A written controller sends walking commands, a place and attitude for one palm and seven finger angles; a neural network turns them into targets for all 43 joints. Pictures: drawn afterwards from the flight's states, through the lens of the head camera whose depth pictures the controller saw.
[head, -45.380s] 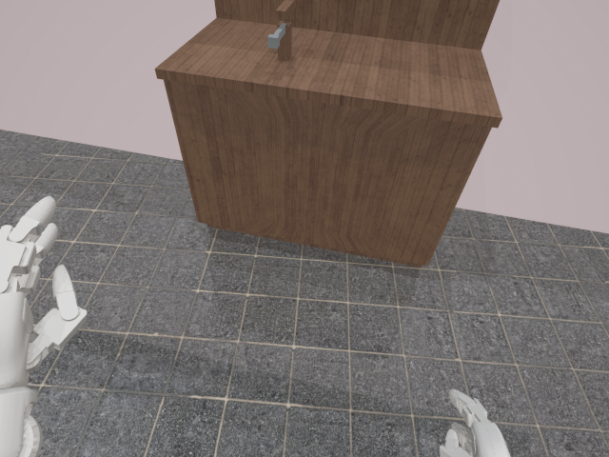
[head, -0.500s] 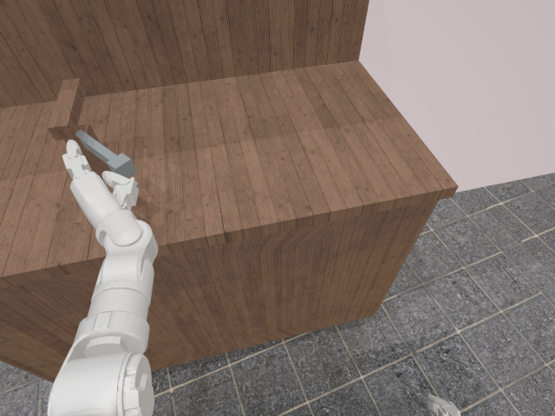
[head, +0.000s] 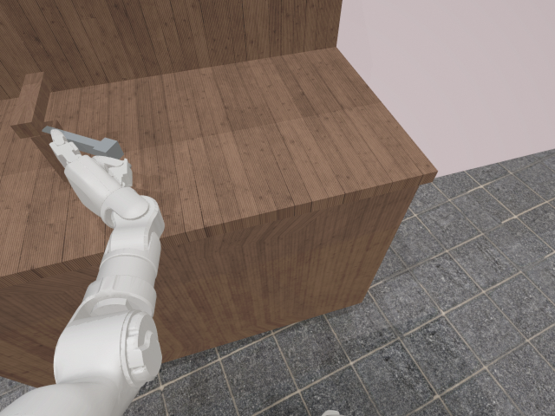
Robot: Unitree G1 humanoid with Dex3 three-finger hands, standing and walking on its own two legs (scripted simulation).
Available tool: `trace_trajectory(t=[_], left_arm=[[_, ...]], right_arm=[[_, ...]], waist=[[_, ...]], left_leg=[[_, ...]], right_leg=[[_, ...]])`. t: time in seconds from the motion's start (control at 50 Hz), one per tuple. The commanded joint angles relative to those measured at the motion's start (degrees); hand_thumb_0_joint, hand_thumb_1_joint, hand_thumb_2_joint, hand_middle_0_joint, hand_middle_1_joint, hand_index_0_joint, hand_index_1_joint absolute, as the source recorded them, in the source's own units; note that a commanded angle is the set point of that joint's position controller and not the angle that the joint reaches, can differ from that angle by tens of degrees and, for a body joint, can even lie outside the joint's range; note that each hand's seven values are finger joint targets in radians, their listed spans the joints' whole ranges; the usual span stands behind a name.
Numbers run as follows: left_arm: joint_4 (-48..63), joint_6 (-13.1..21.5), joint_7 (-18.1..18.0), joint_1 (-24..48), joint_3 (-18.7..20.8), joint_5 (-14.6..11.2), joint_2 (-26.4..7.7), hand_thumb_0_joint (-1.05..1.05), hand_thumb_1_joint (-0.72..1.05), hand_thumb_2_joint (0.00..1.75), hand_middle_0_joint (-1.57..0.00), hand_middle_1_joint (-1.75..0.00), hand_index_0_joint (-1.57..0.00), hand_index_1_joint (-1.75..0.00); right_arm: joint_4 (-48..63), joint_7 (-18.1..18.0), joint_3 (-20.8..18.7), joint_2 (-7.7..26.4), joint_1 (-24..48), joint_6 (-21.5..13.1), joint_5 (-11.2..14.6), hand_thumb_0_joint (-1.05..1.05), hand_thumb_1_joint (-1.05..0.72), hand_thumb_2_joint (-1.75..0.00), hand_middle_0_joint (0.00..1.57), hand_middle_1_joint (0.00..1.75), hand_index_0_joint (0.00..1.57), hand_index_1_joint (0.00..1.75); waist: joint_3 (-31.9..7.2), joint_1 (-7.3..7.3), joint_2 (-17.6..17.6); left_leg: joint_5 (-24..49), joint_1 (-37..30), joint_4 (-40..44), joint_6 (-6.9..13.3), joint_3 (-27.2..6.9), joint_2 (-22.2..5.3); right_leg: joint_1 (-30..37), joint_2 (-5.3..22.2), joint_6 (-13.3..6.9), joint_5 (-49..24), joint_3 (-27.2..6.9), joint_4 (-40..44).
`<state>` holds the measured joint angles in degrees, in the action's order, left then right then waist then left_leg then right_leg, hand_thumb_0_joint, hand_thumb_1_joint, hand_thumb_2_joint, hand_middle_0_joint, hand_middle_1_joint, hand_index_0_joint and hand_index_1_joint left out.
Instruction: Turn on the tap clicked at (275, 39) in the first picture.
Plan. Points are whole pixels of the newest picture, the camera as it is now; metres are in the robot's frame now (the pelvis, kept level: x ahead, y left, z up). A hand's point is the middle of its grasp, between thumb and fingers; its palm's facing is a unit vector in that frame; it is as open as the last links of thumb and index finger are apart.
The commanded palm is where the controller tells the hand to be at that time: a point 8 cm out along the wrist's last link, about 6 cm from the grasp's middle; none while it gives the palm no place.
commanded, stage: push the lever round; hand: left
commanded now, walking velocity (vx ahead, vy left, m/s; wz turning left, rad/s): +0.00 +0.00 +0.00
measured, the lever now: (108, 151) +0.49 +0.26 +0.11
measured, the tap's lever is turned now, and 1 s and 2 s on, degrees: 52 75 76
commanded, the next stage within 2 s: lift the hand up off the lever in 0.94 s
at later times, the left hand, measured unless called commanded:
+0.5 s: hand (142, 151) +0.49 +0.21 +0.11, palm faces +0.80 -0.59 -0.11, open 7.4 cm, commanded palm +0.44 +0.23 +0.11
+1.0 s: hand (147, 142) +0.51 +0.21 +0.11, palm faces +0.80 -0.59 -0.12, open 7.4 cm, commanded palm +0.46 +0.22 +0.11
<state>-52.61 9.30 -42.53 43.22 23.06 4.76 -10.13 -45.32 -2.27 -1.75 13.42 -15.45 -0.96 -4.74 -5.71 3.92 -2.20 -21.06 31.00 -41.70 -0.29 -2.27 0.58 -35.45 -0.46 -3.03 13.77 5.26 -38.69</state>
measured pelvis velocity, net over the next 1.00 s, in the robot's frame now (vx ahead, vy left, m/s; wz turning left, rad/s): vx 0.01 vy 0.00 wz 0.00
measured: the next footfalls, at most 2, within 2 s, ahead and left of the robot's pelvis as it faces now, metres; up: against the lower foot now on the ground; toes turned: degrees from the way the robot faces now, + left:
none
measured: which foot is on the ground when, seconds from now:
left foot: down 0.00-1.00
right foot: down 0.00-1.00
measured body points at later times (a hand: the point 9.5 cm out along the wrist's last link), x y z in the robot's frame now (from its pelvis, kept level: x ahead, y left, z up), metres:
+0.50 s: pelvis +0.01 +0.00 +0.00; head +0.07 +0.00 +0.44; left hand +0.44 +0.24 +0.12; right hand +0.06 -0.25 -0.14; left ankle -0.01 +0.12 -0.71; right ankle +0.06 -0.09 -0.71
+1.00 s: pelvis +0.01 +0.00 -0.01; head +0.08 +0.00 +0.44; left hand +0.46 +0.23 +0.12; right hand +0.05 -0.26 -0.14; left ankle -0.01 +0.12 -0.71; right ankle +0.06 -0.09 -0.71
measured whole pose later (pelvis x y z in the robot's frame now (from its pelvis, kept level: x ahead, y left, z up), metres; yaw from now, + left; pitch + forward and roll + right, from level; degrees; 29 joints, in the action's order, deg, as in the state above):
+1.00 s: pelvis +0.01 +0.00 -0.01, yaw +0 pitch +15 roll -1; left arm -61.9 7.3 -50.2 54.7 25.8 8.9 -11.2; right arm -45.5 1.1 -2.3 13.0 -16.7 0.2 -7.2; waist -7.2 6.1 -2.1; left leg -22.7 36.0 -43.9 -0.3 -2.6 0.3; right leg -40.1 -0.7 -3.0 15.1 5.6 -40.4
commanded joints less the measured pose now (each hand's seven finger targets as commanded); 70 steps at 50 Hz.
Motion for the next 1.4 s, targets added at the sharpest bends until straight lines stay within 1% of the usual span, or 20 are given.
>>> trace_trajectory(t=[0.0,0.18,0.2,0.38,0.4,0.46,0.5,0.54,0.64,0.74,0.78,0.8,0.9,0.92,1.0,1.08,1.12,1.18,1.2,1.38], left_arm=[[10.4,3.7,-1.3,29.5,-1.8,2.5,-10.4,0.0,0.9,0.9,-0.15,-0.15,-0.15,-0.15],[6.9,3.1,-4.3,34.1,-1.6,3.7,-9.7,0.0,0.9,0.9,-0.15,-0.15,-0.15,-0.15],[6.2,2.9,-4.7,33.6,0.2,4.0,-11.5,0.0,0.9,0.9,-0.15,-0.15,-0.15,-0.15],[5.4,2.0,-6.7,35.0,-0.9,5.2,-9.0,0.0,0.9,0.9,-0.15,-0.15,-0.15,-0.15],[4.8,1.9,-6.7,34.5,0.1,5.5,-10.2,0.0,0.9,0.9,-0.15,-0.15,-0.15,-0.15],[4.8,1.7,-6.9,37.2,-1.1,5.6,-9.1,0.0,0.9,0.9,-0.15,-0.15,-0.15,-0.15],[5.1,1.7,-7.0,36.4,0.3,5.5,-10.4,0.0,0.9,0.9,-0.15,-0.15,-0.15,-0.15],[5.8,1.7,-6.9,36.5,-0.9,5.3,-8.7,0.0,0.9,0.9,-0.15,-0.15,-0.15,-0.15],[6.2,1.6,-6.7,35.0,1.0,5.0,-10.8,0.0,0.9,0.9,-0.15,-0.15,-0.15,-0.15],[4.9,1.3,-6.6,36.8,-0.6,5.7,-9.7,0.0,0.9,0.9,-0.15,-0.15,-0.15,-0.15],[4.9,1.3,-6.9,39.5,-2.0,6.1,-8.6,0.0,0.9,0.9,-0.15,-0.15,-0.15,-0.15],[4.5,1.3,-7.0,39.1,-1.0,6.3,-9.4,0.0,0.9,0.9,-0.15,-0.15,-0.15,-0.15],[3.3,1.2,-7.3,41.5,0.2,6.4,-11.5,0.0,0.9,0.9,-0.15,-0.15,-0.15,-0.15],[3.0,1.1,-7.2,41.5,-1.4,6.4,-9.7,0.0,0.9,0.9,-0.15,-0.15,-0.15,-0.15],[2.5,1.3,-7.3,40.8,0.9,6.6,-12.2,0.0,0.9,0.9,-0.15,-0.15,-0.15,-0.15],[5.4,2.0,-7.1,39.5,0.1,5.9,-10.8,0.0,0.9,0.9,-0.15,-0.15,-0.15,-0.15],[5.5,1.9,-7.0,38.1,1.6,5.8,-12.6,0.0,0.9,0.9,-0.15,-0.15,-0.15,-0.15],[6.8,1.4,-6.6,37.6,0.5,5.4,-11.2,0.0,0.9,0.9,-0.15,-0.15,-0.15,-0.15],[5.8,1.1,-6.7,36.6,2.2,5.6,-13.1,0.0,0.9,0.9,-0.15,-0.15,-0.15,-0.15],[7.3,-0.3,-7.2,37.7,1.0,5.8,-11.7,0.0,0.9,0.9,-0.15,-0.15,-0.15,-0.15]], right_arm=[[4.9,0.1,-2.4,7.4,-0.5,-1.9,-0.1,0.0,-0.9,-0.9,0.2,0.3,0.2,0.3],[4.4,1.3,-2.5,7.3,-1.9,-1.4,-1.0,0.0,-0.9,-0.9,0.2,0.3,0.2,0.3],[4.2,1.3,-2.8,7.5,-2.0,-1.2,-1.0,0.0,-0.9,-0.9,0.2,0.3,0.2,0.3],[4.4,2.6,-2.9,7.2,-3.6,-0.7,-1.7,0.0,-0.9,-0.9,0.2,0.3,0.2,0.3],[4.2,2.5,-3.0,7.5,-3.7,-0.4,-1.7,0.0,-0.9,-0.9,0.2,0.3,0.2,0.3],[4.2,2.7,-2.9,7.4,-4.0,-0.4,-1.7,0.0,-0.9,-0.9,0.2,0.3,0.2,0.3],[4.1,2.6,-3.1,7.5,-4.1,-0.3,-1.8,0.0,-0.9,-0.9,0.2,0.3,0.2,0.3],[4.2,2.9,-3.0,7.1,-4.5,-0.4,-1.8,0.0,-0.9,-0.9,0.2,0.3,0.2,0.3],[4.4,2.8,-3.1,7.2,-4.9,0.1,-1.8,0.0,-0.9,-0.9,0.2,0.3,0.2,0.3],[4.1,2.8,-3.0,7.2,-4.7,0.1,-1.7,0.0,-0.9,-0.9,0.2,0.3,0.2,0.3],[3.6,2.9,-3.0,7.2,-4.7,-0.1,-1.9,0.0,-0.9,-0.9,0.2,0.3,0.2,0.3],[3.5,2.8,-3.1,7.3,-4.9,-0.2,-2.0,0.0,-0.9,-0.9,0.2,0.3,0.2,0.3],[3.2,2.8,-3.0,7.6,-5.6,-0.1,-2.1,0.0,-0.9,-0.9,0.2,0.3,0.2,0.3],[3.3,2.9,-2.9,7.2,-5.7,-0.2,-2.1,0.0,-0.9,-0.9,0.2,0.3,0.2,0.3],[3.1,3.1,-3.2,7.6,-6.6,-0.1,-2.3,0.0,-0.9,-0.9,0.2,0.3,0.2,0.3],[3.9,3.4,-3.1,7.2,-6.5,-0.3,-2.2,0.0,-0.9,-0.9,0.2,0.3,0.2,0.3],[3.8,3.3,-3.2,7.4,-6.8,-0.1,-2.0,0.0,-0.9,-0.9,0.2,0.3,0.2,0.3],[4.2,3.3,-3.1,7.2,-5.7,-0.1,-1.8,0.0,-0.9,-0.9,0.2,0.3,0.2,0.3],[3.9,3.1,-3.1,7.5,-5.8,0.0,-1.8,0.0,-0.9,-0.9,0.2,0.3,0.2,0.3],[3.9,3.0,-3.1,7.2,-4.7,-0.5,-1.7,0.0,-0.9,-0.9,0.2,0.3,0.2,0.3]], waist=[[-18.3,1.64,1.9],[-18.9,2.83,1.5],[-19.8,2.25,2.0],[-22.3,2.53,1.4],[-22.5,2.41,1.6],[-21.1,3.47,2.2],[-22.4,2.58,0.8],[-23.3,2.87,0.6],[-23.7,2.37,1.2],[-20.8,3.49,1.6],[-21.0,4.41,0.8],[-21.5,3.8,0.1],[-22.9,4.18,0.4],[-22.7,4.58,-0.3],[-25.0,3.91,0.0],[-26.9,3.32,-0.1],[-26.4,2.9,0.1],[-24.4,3.06,0.5],[-23.3,2.55,0.7],[-22.2,2.76,1.0]], left_leg=[[7.6,0.8,5.9,1.7,0.7,0.7],[8.1,1.5,5.2,1.7,0.9,0.6],[8.2,1.7,5.1,1.7,0.7,0.6],[12.7,0.7,4.0,1.2,1.2,0.3],[13.3,0.7,3.9,1.0,0.8,0.2],[11.6,1.5,3.8,1.4,1.0,0.2],[13.1,0.7,3.7,1.1,1.0,0.2],[15.0,-0.3,3.4,1.0,1.2,0.2],[16.2,0.5,3.3,1.2,1.6,0.2],[13.6,1.3,3.7,1.2,1.2,0.0],[13.3,0.6,3.3,1.3,1.1,0.1],[13.4,0.5,3.3,1.1,0.8,0.1],[13.5,1.3,2.9,1.1,0.8,0.3],[14.0,0.9,2.8,1.1,1.0,0.2],[16.4,0.3,2.2,0.9,1.0,0.2],[18.4,-0.9,2.2,1.0,1.5,0.1],[18.5,-0.6,2.6,0.9,1.4,0.0],[16.8,0.3,3.2,1.3,2.0,0.1],[15.8,0.9,3.7,1.3,1.5,0.1],[15.1,-0.4,4.6,1.4,1.7,0.0]], right_leg=[[16.4,0.6,1.9,-3.6,-3.9,5.3],[14.4,0.4,1.9,-3.7,-3.4,4.6],[14.9,0.3,1.8,-3.6,-3.5,4.4],[14.5,-0.1,1.6,-7.8,-2.7,3.0],[14.6,-0.2,1.5,-8.3,-2.5,2.5],[13.7,0.0,1.8,-7.2,-2.8,3.1],[14.4,-0.1,1.5,-8.4,-2.7,2.7],[14.6,-0.2,1.6,-10.1,-2.5,2.6],[16.9,-0.1,1.7,-12.8,-2.7,2.4],[14.9,-0.1,1.8,-9.9,-2.5,2.9],[13.3,-0.1,1.7,-9.1,-2.5,3.0],[13.1,-0.2,1.6,-8.8,-2.4,2.6],[13.6,-0.1,1.7,-9.6,-2.7,2.6],[13.0,-0.1,1.8,-9.9,-2.6,2.4],[14.2,-0.2,1.7,-12.3,-2.5,2.0],[16.3,-0.4,1.7,-14.6,-2.5,2.2],[17.3,-0.4,1.8,-15.0,-2.4,2.1],[18.3,-0.2,1.9,-14.7,-2.7,3.2],[18.3,-0.2,1.7,-13.7,-2.6,3.1],[17.8,-0.3,1.8,-12.1,-2.5,4.0]])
